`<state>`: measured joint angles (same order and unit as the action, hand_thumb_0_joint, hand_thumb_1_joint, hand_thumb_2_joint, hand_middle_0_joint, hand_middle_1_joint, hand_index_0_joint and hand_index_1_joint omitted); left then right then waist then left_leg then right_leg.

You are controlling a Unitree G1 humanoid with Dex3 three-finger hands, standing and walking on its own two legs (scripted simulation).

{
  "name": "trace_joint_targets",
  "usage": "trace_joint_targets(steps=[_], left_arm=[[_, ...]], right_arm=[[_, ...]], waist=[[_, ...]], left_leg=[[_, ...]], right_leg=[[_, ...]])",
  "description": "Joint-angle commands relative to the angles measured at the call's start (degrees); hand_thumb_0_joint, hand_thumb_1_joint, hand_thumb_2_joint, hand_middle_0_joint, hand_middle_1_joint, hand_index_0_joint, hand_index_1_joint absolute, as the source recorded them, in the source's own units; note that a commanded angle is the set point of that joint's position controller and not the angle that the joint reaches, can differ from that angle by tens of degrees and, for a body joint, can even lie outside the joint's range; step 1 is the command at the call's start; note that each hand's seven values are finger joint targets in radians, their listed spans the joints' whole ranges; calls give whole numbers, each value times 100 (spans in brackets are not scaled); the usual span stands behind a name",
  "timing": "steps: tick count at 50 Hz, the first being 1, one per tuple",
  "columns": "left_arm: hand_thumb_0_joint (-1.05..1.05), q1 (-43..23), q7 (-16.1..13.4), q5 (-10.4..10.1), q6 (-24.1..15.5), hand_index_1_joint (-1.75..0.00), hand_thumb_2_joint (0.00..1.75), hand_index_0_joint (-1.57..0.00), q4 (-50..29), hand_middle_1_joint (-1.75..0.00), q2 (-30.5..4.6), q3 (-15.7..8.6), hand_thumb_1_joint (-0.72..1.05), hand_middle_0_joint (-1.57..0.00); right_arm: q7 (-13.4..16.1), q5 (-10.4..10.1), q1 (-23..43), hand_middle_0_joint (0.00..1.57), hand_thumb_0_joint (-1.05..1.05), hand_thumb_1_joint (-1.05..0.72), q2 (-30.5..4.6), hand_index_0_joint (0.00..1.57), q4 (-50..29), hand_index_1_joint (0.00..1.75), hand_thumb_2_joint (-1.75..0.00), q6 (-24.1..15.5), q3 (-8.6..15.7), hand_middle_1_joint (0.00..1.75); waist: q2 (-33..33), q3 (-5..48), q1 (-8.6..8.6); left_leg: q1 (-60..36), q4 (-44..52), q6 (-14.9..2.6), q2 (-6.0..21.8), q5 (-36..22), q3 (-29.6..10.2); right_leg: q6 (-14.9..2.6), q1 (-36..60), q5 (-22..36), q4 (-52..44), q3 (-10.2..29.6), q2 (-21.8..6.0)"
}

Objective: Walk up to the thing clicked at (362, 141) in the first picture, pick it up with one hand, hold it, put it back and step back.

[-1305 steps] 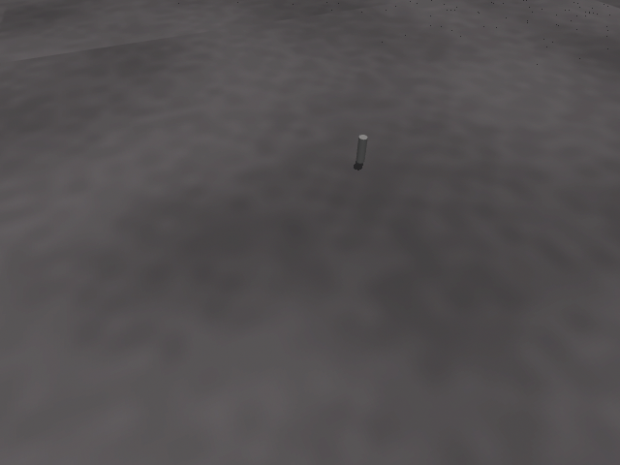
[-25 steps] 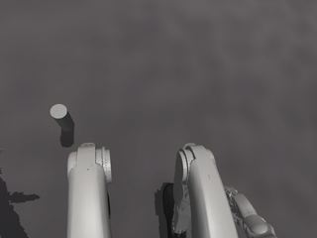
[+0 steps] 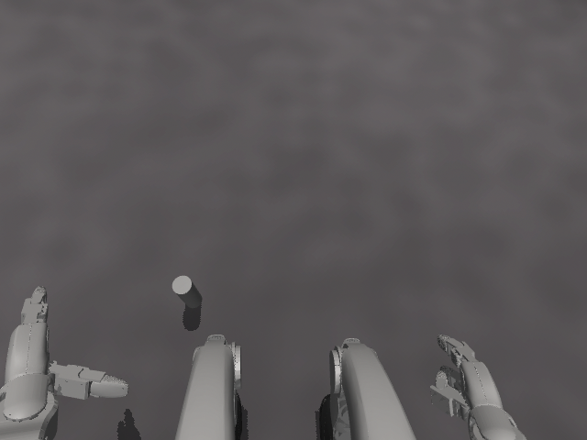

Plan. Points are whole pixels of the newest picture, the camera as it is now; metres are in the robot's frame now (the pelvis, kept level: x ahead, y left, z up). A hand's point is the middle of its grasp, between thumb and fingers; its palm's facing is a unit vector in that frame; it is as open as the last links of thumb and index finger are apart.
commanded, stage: home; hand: left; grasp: from the side
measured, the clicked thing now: (188, 292) +0.43 +0.25 -0.49
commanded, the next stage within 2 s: none
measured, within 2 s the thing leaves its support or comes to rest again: neither
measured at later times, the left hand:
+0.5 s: hand (72, 359) +0.23 +0.21 +0.09, palm faces +0.15 -0.94 -0.31, open 17.5 cm
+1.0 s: hand (77, 380) +0.21 +0.20 +0.10, palm faces +0.15 -0.95 -0.29, open 17.7 cm
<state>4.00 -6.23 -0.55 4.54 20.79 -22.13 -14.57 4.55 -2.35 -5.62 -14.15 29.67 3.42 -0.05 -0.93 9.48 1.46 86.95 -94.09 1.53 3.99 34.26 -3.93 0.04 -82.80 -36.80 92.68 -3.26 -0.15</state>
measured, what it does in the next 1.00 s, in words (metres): rises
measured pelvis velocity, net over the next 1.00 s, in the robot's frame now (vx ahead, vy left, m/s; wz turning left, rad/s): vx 0.05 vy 0.01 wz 0.05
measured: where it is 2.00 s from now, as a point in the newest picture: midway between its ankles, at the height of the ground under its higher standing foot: outside the picture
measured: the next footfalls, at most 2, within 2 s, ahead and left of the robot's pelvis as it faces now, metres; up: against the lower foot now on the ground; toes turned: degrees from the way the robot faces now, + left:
none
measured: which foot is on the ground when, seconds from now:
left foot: down 0.00-1.00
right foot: down 0.00-1.00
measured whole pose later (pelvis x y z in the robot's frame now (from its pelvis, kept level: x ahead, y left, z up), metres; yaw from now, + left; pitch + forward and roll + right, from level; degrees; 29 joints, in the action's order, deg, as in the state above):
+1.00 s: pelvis +0.05 +0.01 +0.16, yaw +3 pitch +7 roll -2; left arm 26.6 -8.0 -0.5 15.3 0.6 -11.5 0.9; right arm 10.1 -0.2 -16.0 -12.1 28.7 -6.2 -1.6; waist -2.2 6.1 1.1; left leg 36.8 -54.8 0.9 3.0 25.3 -1.3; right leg 1.1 -32.3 -26.6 51.7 -2.9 -0.9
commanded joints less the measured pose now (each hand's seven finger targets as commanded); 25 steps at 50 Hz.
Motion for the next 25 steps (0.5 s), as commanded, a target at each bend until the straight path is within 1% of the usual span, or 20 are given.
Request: trace_joint_targets(steps=[1,2,4,5,6,7,8,9,11,12,13,14,15,16,19,20,21,22,24,25], left_arm=[[0,134,-254,40,-1,-6,6,-5,-1143,-5,-898,-186,-54,-5],[0,391,-285,51,89,-5,5,-5,-1002,-5,-745,-93,-56,-5],[0,399,-368,38,198,-5,6,-5,-1376,-5,-739,-9,-55,-5],[0,621,-388,49,290,-5,5,-5,-1159,-5,-507,165,-56,-5],[0,470,-424,30,314,-5,5,-5,-1621,-5,-586,161,-55,-5],[0,662,-454,54,387,-5,5,-5,-1533,-5,-503,236,-57,-5],[0,591,-482,31,418,-5,5,-5,-1866,-5,-501,275,-57,-5],[0,1022,-482,55,507,-5,3,-4,-1593,-5,-203,503,-59,-5],[0,1062,-522,29,619,-5,4,-5,-2032,-5,-146,650,-57,-5],[0,989,-559,31,636,-6,7,-5,-2424,-6,-256,594,-52,-5],[0,1304,-570,33,698,-5,5,-5,-2371,-5,-75,761,-56,-5],[0,1444,-578,40,752,-5,5,-5,-2440,-5,-28,810,-56,-5],[0,1624,-578,24,802,-5,5,-5,-2520,-5,151,989,-55,-5],[0,1763,-567,24,832,-5,4,-5,-2660,-5,243,1077,-57,-5],[0,1965,-569,24,907,-5,4,-5,-3117,-5,241,1136,-57,-5],[0,2197,-557,38,930,-5,5,-5,-3077,-5,345,1182,-57,-5],[0,2148,-543,35,922,-5,3,-4,-3204,-5,343,1219,-59,-5],[0,2271,-540,33,923,-5,3,-4,-3240,-5,333,1168,-59,-5],[0,2506,-479,50,924,-5,4,-5,-3207,-5,507,1298,-58,-5],[0,2414,-461,50,913,-5,4,-5,-3304,-5,410,1216,-58,-5]], right_arm=[[232,-19,-493,20,0,-90,-707,20,-620,30,-90,-353,298,30],[265,-12,-509,20,0,-90,-736,20,-606,30,-90,-391,319,30],[339,-16,-554,20,0,-90,-662,20,-645,30,-90,-452,267,30],[371,-23,-574,20,0,-90,-678,20,-665,30,-90,-475,273,30],[402,-13,-597,20,0,-90,-658,20,-662,30,-90,-495,263,30],[446,-6,-641,20,0,-90,-632,20,-670,30,-90,-520,251,30],[474,-12,-647,20,0,-90,-570,20,-721,30,-90,-543,193,30],[507,1,-694,20,0,-90,-591,20,-700,30,-90,-569,235,30],[566,24,-747,20,0,-90,-565,20,-770,30,-90,-616,201,30],[597,30,-787,20,0,-90,-510,20,-794,30,-90,-639,165,30],[631,29,-796,20,0,-90,-473,20,-820,30,-90,-658,147,30],[662,49,-812,20,0,-90,-463,20,-861,30,-90,-693,147,30],[675,54,-782,20,0,-90,-420,20,-904,30,-90,-720,109,30],[699,69,-808,20,0,-90,-430,20,-916,30,-90,-756,127,30],[728,84,-758,20,0,-90,-432,20,-1015,30,-90,-852,116,30],[741,102,-780,20,0,-90,-411,20,-1039,30,-90,-877,125,30],[731,108,-752,20,0,-90,-416,20,-1075,30,-90,-897,117,30],[736,117,-733,20,0,-90,-390,20,-1099,30,-90,-918,100,30],[717,137,-762,20,0,-90,-423,20,-1134,30,-90,-966,141,30],[712,142,-773,20,0,-90,-416,20,-1144,30,-90,-972,136,30]], waist=[[-286,2220,46],[-289,2122,70],[-297,2007,15],[-284,1831,87],[-399,1759,28],[-448,1701,54],[-437,1636,17],[-397,1513,73],[-459,1334,87],[-591,1359,52],[-559,1182,52],[-444,1157,90],[-448,1002,61],[-395,900,101],[-307,621,41],[-241,581,41],[-187,418,51],[-169,393,-3],[-82,307,29],[-91,267,28]], left_leg=[[-2731,1849,-269,-226,-978,303],[-2920,2030,-263,-238,-1057,297],[-3304,2337,-246,-243,-1227,310],[-3457,2525,-240,-252,-1281,321],[-3659,2735,-220,-249,-1262,313],[-3863,2872,-210,-247,-1461,308],[-4026,3050,-205,-258,-1430,303],[-4209,3194,-188,-255,-1578,311],[-4539,3481,-181,-255,-1750,319],[-4728,3655,-168,-256,-1769,313],[-4834,3792,-167,-277,-1778,335],[-4912,3855,-175,-264,-1938,328],[-4975,3999,-171,-269,-1849,319],[-5073,4069,-167,-255,-1957,306],[-5252,4319,-165,-252,-1996,289],[-5303,4383,-164,-245,-2033,264],[-5309,4474,-159,-231,-1954,238],[-5331,4509,-157,-234,-2041,246],[-5449,4603,-137,-212,-2157,238],[-5437,4643,-134,-217,-2126,231]], right_leg=[[-68,2288,1206,-2290,254,62],[-81,2436,1293,-2399,187,66],[-66,2807,1462,-2716,185,47],[-80,2944,1531,-2837,123,66],[-89,3031,1494,-2960,85,62],[-85,3209,1671,-3080,77,69],[-82,3365,1637,-3240,53,62],[-80,3500,1775,-3353,42,70],[-61,3804,1937,-3623,4,72],[-63,3974,1958,-3742,-15,80],[-52,4124,1987,-3889,-24,73],[-53,4254,2128,-3984,-50,93],[-54,4307,2056,-4069,-76,97],[-53,4397,2143,-4139,-98,112],[-49,4613,2145,-4367,-145,134],[-51,4674,2160,-4420,-168,148],[-48,4680,2074,-4476,-194,159],[-45,4779,2146,-4529,-190,160],[-46,4835,2220,-4564,-210,186],[-44,4848,2198,-4600,-204,180]])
